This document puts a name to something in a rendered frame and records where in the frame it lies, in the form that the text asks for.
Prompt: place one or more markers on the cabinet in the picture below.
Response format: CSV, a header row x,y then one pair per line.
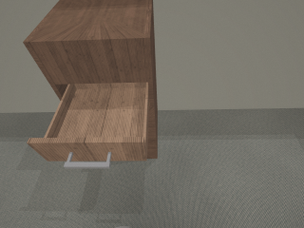
x,y
99,42

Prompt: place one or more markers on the drawer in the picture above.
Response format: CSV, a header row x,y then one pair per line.
x,y
94,119

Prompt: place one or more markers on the handle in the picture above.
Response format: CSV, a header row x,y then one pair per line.
x,y
87,164

